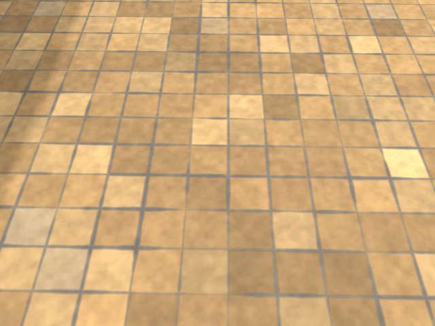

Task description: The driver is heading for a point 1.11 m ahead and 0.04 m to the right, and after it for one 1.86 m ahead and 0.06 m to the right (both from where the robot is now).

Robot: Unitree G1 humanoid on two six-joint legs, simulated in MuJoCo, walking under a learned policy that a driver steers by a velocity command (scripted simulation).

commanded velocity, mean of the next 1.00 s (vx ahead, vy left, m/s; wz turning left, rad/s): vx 0.50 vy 0.00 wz -0.23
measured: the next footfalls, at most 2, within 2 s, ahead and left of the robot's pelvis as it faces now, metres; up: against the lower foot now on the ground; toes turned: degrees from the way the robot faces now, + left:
left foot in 0.44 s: +0.44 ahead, +0.08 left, +0.00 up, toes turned -10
right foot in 0.98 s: +0.68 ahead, -0.16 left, +0.00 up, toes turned -16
